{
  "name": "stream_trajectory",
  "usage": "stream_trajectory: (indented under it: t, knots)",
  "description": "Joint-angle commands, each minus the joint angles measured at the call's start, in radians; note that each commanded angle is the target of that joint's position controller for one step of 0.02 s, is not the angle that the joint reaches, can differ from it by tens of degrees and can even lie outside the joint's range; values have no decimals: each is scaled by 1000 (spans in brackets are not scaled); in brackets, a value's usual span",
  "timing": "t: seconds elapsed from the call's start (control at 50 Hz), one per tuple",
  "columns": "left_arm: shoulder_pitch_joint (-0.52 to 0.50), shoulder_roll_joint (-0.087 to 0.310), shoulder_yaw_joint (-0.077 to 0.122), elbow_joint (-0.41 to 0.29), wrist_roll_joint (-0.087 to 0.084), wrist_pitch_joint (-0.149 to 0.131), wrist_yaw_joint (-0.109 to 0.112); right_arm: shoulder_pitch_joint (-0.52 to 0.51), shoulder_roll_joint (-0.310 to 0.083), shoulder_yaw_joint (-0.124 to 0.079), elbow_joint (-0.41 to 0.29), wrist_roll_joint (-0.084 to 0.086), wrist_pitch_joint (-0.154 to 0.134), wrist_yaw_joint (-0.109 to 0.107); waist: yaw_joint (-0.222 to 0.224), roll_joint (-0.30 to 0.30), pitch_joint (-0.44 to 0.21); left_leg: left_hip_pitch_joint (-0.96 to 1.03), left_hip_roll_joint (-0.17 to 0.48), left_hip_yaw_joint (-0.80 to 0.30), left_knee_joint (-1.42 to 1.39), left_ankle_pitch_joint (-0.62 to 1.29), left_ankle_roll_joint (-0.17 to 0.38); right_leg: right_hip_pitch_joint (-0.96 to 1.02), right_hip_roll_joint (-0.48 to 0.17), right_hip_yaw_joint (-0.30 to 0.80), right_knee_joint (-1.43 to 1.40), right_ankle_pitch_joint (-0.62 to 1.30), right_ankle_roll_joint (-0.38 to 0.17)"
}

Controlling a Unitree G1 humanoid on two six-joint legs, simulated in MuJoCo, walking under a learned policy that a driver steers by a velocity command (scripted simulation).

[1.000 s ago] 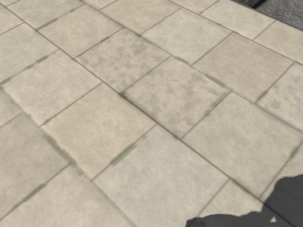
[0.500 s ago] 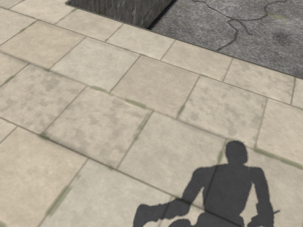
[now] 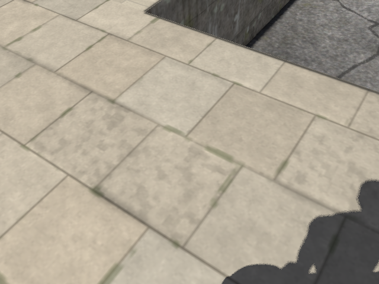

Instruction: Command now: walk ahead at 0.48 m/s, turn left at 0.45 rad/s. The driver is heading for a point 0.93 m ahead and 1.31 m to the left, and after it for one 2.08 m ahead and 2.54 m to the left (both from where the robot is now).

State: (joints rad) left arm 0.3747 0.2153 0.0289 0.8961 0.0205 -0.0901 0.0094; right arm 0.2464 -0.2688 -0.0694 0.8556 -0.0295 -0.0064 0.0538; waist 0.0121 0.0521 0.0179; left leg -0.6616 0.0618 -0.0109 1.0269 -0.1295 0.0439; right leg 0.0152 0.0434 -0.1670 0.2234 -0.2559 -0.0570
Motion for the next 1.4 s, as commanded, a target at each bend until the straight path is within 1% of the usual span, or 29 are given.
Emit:
stream_trajectory:
  t: [0.02,0.12,0.16,0.2,0.22,0.24,0.26,0.3,0.34,0.38,0.44,0.66,0.7,0.74,0.76,0.78,0.8,0.82,0.86,0.92,0.98,1.1,1.2,1.24,1.26,1.28,1.3,1.34,1.4]
  knots:
    - [-9,97,16,-32,0,-18,3,-117,0,13,-98,-1,-12,14,-1,-132,97,-66,5,38,-136,103,-6,-56,-251,45,-86,470,-63]
    - [40,146,24,12,0,-11,18,-225,-5,26,-152,-5,-11,23,7,-121,93,66,-46,146,-372,78,63,40,-285,-36,-12,755,-44]
    - [36,179,31,19,2,0,27,-160,-29,17,-140,-8,-8,11,-29,-148,29,167,-107,182,-382,-21,110,102,-297,-64,142,1056,-36]
    - [27,211,41,14,7,21,30,30,-79,-8,-87,-13,-17,-1,-112,-148,-90,404,-164,161,-439,-99,165,57,-304,-68,463,1059,-41]
    - [14,212,41,-1,7,25,24,177,-131,-33,-42,-23,-22,-16,-183,-86,-167,633,-125,68,-517,-129,207,-102,-273,-80,732,814,-19]
    - [66,87,16,-54,-2,20,4,175,-242,-62,-49,-24,-17,-33,-110,138,-246,922,177,-387,-544,-185,322,-498,-126,-69,1099,-62,30]
    - [-20,154,31,-109,-4,8,-4,176,-272,-70,-71,14,-7,-31,-133,105,-331,988,283,-792,-715,-172,420,-690,6,152,1286,-272,46]
    - [-113,152,23,-135,-8,-16,-9,90,-189,-51,-57,26,-6,-46,-82,-51,-76,748,230,-516,-767,-39,340,-753,-113,208,1154,-81,35]
    - [-81,140,22,-121,18,5,-7,19,-127,-32,-61,27,-22,-52,1,-93,-4,548,125,-361,-789,157,272,-622,-155,213,1012,-62,55]
    - [-57,125,19,-118,35,42,-14,22,-120,-26,-62,31,-43,-48,24,-73,-25,491,82,-296,-798,261,264,-562,-158,201,948,-64,79]
    - [-137,112,17,-153,32,63,-21,69,-152,-33,-51,30,-53,-45,8,-47,-2,458,39,-264,-826,229,242,-609,-159,176,829,30,107]
    - [-486,126,1,-287,12,42,-35,256,-165,-37,-30,14,-45,-64,-119,20,29,690,49,-363,-719,379,184,-702,-70,180,421,207,95]
    - [-437,146,5,-285,7,33,-32,217,-181,-40,-44,12,-46,-72,-79,35,23,666,58,-387,-681,419,154,-573,-51,195,342,171,71]
    - [-246,191,24,-229,3,22,-15,151,-202,-43,-61,13,-53,-65,12,27,-53,588,17,-373,-523,576,107,-276,0,176,279,102,34]
    - [-106,226,38,-200,11,9,-2,136,-190,-39,-63,24,-61,-54,87,-29,-136,507,-47,-322,-324,519,81,-61,-58,219,227,116,2]
    - [60,299,55,-197,35,5,18,158,-100,-14,-94,33,-71,-49,130,-151,-300,380,-106,-233,-36,157,64,171,-321,478,202,-125,-43]
    - [1,364,70,-203,40,21,18,283,-56,-5,-121,52,-63,-50,27,-394,-355,97,-239,-135,170,-453,38,296,-513,951,58,-181,-155]
    - [-80,257,57,-219,22,31,13,245,-140,-13,-78,16,-42,-63,5,-186,-197,23,-133,-128,247,-367,39,148,-479,900,61,-183,-149]
    - [-156,143,25,-220,12,27,6,149,-126,-17,-81,11,-28,-53,-13,-53,-39,82,-83,-94,199,-254,13,-61,-386,546,73,297,-123]
    - [-119,136,19,-184,-3,4,0,147,-97,-18,-89,-2,9,-34,-38,-158,-45,142,-70,-58,163,-247,-16,-135,-315,300,88,742,-102]
    - [-122,155,25,-174,-8,1,0,84,-80,-13,-126,2,23,-17,-48,-179,-56,91,-71,-38,108,-178,-32,-126,-313,195,74,829,-116]
    - [-130,175,34,-163,-10,29,8,-69,-38,17,-195,1,26,10,-21,-184,-40,207,-50,50,-241,25,-24,-175,-276,22,90,720,-90]
    - [-88,220,56,-151,-17,59,13,-97,-76,3,-232,-11,22,4,0,-176,-48,286,-80,80,-415,-112,28,-100,-323,17,269,680,-61]
    - [-49,220,58,-148,-15,74,13,43,-121,-16,-199,-30,-3,-20,-67,-25,-143,516,-64,-9,-594,138,86,-189,-257,-32,598,513,11]
    - [1,138,38,-191,10,86,7,70,-233,-38,-215,-20,-12,-36,-28,182,-205,686,232,-356,-556,654,160,-417,-158,-58,868,-232,60]
    - [-15,152,38,-226,8,108,8,131,-289,-66,-215,38,6,-39,-76,225,-335,775,326,-599,-615,581,360,-572,-15,103,1037,-462,83]
    - [-67,177,40,-221,18,117,7,124,-243,-59,-212,46,18,-41,-84,80,-271,747,283,-544,-664,277,346,-634,-73,188,1064,-395,87]
    - [-167,174,40,-234,12,104,-1,10,-148,-30,-210,22,35,-51,-41,24,-58,540,152,-435,-776,-199,251,-653,-120,206,915,-220,76]
    - [-126,165,40,-216,29,110,-16,-20,-135,-27,-215,15,18,-48,-6,35,-59,450,71,-382,-821,-237,214,-547,-101,186,821,-126,81]
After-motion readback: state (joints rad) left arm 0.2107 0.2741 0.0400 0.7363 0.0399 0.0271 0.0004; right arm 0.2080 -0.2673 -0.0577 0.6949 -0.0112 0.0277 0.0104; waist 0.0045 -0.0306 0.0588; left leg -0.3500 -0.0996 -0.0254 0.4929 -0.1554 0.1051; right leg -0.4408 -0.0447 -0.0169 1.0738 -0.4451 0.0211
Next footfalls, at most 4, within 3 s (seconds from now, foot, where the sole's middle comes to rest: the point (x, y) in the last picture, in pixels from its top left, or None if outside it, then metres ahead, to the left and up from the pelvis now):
0.22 left None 0.27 0.10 -0.78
0.76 right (197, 249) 0.63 0.04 -0.78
1.24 left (130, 252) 0.61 0.29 -0.78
1.70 right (155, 208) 0.80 0.21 -0.78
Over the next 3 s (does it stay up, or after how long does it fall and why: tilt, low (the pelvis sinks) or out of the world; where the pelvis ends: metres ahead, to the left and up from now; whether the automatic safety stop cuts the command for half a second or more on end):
stays up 0.80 0.87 0.00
